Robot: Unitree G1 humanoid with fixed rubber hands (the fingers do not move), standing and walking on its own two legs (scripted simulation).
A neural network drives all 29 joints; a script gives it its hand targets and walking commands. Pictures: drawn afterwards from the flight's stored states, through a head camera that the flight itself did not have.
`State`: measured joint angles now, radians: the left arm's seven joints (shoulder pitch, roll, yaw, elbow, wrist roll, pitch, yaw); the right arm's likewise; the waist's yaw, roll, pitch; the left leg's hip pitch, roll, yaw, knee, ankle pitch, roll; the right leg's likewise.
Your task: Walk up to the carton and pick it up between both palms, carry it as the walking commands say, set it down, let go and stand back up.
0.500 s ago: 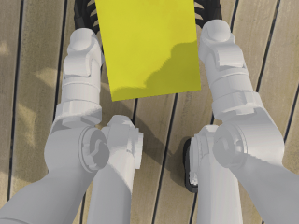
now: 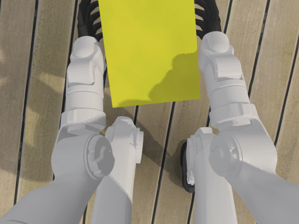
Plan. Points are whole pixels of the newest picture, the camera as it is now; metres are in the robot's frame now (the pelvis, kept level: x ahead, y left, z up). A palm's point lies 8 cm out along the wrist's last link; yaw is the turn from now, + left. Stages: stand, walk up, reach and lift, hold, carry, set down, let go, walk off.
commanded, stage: reach and lift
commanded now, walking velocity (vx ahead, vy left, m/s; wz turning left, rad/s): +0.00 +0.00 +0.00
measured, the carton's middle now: (149, 42) +0.52 +0.09 -0.19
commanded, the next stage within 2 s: none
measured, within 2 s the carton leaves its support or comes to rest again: neither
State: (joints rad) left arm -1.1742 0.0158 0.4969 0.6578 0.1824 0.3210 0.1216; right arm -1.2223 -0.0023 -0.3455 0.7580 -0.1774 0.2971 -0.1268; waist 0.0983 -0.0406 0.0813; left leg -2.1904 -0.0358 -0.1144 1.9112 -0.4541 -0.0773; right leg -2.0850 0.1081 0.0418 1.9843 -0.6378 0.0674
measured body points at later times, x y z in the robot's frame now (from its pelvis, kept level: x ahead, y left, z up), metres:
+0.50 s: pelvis +0.00 +0.00 +0.05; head +0.29 +0.04 +0.39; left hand +0.48 +0.21 -0.05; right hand +0.52 -0.05 -0.05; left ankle +0.13 +0.14 -0.40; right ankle +0.09 -0.13 -0.40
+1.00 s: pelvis +0.01 +0.00 +0.10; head +0.26 +0.03 +0.48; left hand +0.47 +0.20 +0.03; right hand +0.50 -0.05 +0.03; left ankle +0.13 +0.14 -0.40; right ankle +0.09 -0.13 -0.40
